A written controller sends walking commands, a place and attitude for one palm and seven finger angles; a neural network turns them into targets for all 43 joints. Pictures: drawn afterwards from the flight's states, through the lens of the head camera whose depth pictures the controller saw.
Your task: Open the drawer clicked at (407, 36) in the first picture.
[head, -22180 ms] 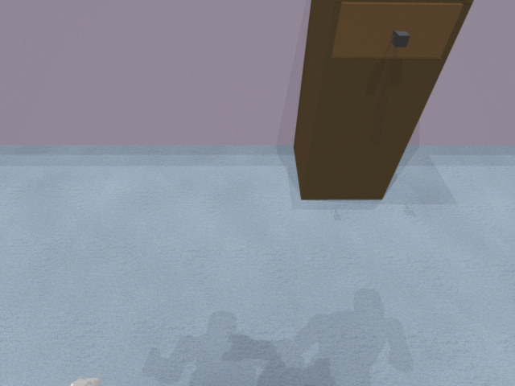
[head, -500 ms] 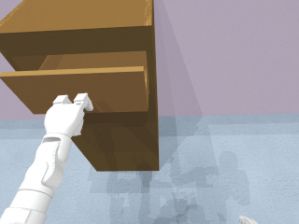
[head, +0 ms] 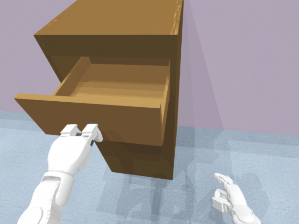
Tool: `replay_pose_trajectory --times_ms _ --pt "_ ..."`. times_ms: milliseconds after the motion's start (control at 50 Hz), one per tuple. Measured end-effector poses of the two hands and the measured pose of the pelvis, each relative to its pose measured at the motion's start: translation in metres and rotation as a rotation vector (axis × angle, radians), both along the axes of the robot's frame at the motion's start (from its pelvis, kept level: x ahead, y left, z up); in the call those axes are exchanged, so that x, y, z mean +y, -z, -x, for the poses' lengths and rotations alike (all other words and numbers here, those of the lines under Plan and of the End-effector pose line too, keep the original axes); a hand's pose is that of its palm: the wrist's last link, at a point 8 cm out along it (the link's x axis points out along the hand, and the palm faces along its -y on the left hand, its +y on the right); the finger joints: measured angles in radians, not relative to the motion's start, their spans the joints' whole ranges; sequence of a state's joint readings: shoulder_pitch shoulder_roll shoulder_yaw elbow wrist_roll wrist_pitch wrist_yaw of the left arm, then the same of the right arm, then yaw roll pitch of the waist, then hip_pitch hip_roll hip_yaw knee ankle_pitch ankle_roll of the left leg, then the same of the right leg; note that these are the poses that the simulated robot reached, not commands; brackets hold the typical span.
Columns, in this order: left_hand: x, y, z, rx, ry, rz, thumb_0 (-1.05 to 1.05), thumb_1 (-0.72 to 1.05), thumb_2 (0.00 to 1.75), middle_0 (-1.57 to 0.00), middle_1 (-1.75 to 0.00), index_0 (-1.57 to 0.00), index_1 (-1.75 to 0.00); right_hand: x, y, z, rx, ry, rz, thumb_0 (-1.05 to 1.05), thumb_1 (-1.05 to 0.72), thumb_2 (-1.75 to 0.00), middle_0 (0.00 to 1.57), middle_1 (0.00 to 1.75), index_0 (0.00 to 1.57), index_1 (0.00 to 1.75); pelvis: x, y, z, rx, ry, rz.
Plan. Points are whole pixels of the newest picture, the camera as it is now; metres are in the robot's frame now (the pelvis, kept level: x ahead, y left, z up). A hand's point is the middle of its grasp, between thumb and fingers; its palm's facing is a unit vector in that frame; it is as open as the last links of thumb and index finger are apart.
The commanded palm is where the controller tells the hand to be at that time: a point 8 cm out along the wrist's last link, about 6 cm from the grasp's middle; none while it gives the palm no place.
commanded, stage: pull the drawer open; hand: left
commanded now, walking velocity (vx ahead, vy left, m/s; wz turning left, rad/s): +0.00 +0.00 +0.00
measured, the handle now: (86, 136) +0.30 +0.21 +0.09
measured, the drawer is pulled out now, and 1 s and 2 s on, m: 0.20 0.30 0.30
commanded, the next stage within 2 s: open the thumb to release the handle in 0.70 s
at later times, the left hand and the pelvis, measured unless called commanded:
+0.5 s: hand (64, 199) +0.15 +0.21 +0.07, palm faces +0.02 -0.09 -1.00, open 6.6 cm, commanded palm +0.10 +0.23 +0.13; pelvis -0.02 +0.00 -0.01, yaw -2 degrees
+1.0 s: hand (61, 200) +0.15 +0.22 +0.07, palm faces +0.07 -0.07 -1.00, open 6.9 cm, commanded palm +0.12 +0.23 +0.13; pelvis -0.04 +0.00 -0.01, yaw +0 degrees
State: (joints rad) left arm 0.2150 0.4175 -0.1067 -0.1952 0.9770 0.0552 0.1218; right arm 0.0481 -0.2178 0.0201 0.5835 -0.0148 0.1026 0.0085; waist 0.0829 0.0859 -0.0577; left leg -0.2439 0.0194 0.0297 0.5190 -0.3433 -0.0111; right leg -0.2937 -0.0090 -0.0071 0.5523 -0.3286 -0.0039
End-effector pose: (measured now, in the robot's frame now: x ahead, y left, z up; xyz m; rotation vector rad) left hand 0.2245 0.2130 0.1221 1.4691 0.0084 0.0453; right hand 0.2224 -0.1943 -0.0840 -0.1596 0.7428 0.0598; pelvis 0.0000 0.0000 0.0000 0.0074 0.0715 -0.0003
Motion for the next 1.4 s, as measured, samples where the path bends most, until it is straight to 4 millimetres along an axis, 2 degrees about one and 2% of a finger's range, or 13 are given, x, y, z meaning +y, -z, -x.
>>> replay_pose_trajectory --times_ms 200,340,560,960,1080,1300,1400 --pt "0.002 -0.001 0.039 0.005 -0.001 0.002 0.04 0.61 0.7 -0.29 -1.31 -0.33 -1.35 -0.023 0.012 0.029 0.057 0.042 0.033 0.01 -0.91 -0.9 0.2 0.3 0.2 0.3 -0.001 0.002 0.002 0.011 0.019 0.001" --pt "0.002 -0.001 0.065 0.004 -0.004 -0.002 0.04 0.61 0.71 -0.3 -1.3 -0.34 -1.35 -0.039 0.012 0.042 0.049 0.078 0.054 0.01 -0.91 -0.9 0.2 0.3 0.2 0.3 -0.001 0.005 0.008 0.021 0.032 0.0" --pt "0.004 -0.001 0.102 -0.002 -0.007 -0.011 0.04 0.6 0.71 -0.31 -1.29 -0.34 -1.35 -0.038 0.005 0.046 -0.013 0.07 0.057 0.01 -0.91 -0.9 0.2 0.3 0.2 0.3 -0.001 0.011 0.021 0.013 0.038 -0.001" --pt "0.005 -0.001 0.101 -0.038 0.006 -0.027 0.02 0.54 0.75 -0.37 -1.29 -0.37 -1.33 -0.015 0.015 0.058 0.01 0.026 0.047 0.01 -0.91 -0.9 0.2 0.3 0.2 0.3 -0.003 0.008 0.038 -0.045 0.001 0.0" --pt "0.008 -0.006 0.098 -0.042 -0.007 -0.022 0.01 0.37 0.68 -0.37 -1.29 -0.4 -1.29 -0.011 0.011 0.058 0.001 0.028 0.034 0.01 -0.91 -0.9 0.2 0.3 0.2 0.3 -0.003 0.005 0.041 -0.054 0.0 -0.002" --pt "0.012 -0.009 0.099 -0.044 -0.042 -0.002 0.01 -0.23 0.42 -0.34 -1.23 -0.37 -1.24 -0.011 0.004 0.054 -0.013 0.007 0.053 0.01 -0.91 -0.9 0.2 0.3 0.2 0.3 0.001 0.002 0.045 -0.063 -0.006 -0.001" --pt "0.012 -0.008 0.1 -0.043 -0.046 0.005 0.0 -0.39 0.35 -0.33 -1.21 -0.35 -1.23 -0.008 0.002 0.053 -0.014 -0.002 0.053 0.01 -0.91 -0.9 0.2 0.3 0.2 0.3 0.002 0.001 0.045 -0.065 -0.006 0.0"
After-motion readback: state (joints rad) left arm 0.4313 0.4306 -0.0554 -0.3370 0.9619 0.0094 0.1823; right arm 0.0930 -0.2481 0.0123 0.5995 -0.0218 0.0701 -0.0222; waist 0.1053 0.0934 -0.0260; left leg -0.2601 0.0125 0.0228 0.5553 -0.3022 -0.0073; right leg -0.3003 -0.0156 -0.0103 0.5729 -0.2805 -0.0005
